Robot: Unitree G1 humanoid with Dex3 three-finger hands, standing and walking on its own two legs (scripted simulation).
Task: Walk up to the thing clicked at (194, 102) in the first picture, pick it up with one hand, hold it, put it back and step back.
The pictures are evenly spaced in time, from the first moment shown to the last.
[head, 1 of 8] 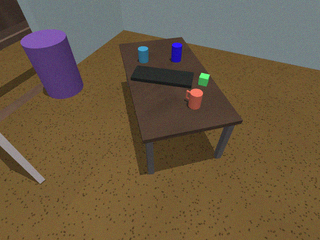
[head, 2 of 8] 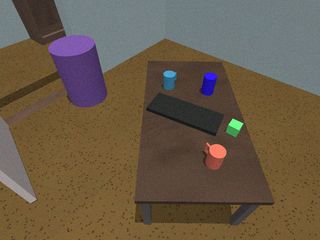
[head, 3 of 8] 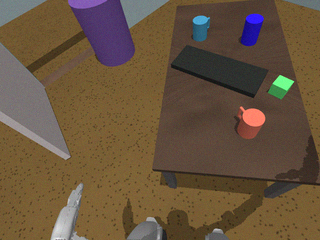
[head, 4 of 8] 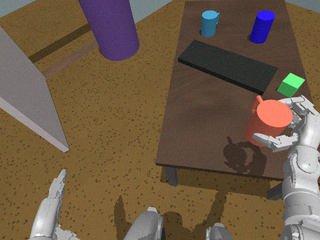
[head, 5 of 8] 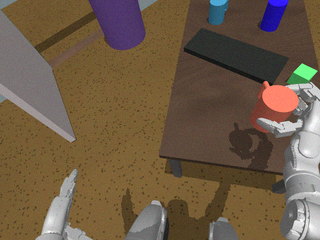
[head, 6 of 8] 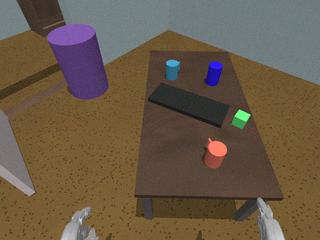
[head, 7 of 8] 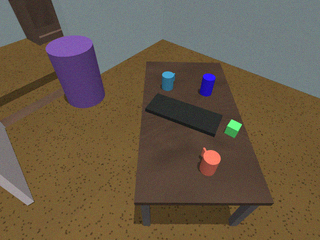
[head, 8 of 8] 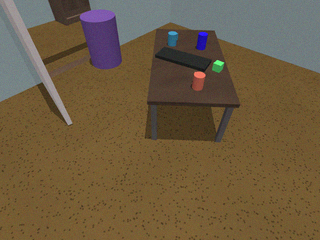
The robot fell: no
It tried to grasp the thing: yes
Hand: right
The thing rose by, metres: 0.31
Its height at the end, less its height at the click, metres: +0.00
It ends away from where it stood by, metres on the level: 0.04
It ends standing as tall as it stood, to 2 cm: yes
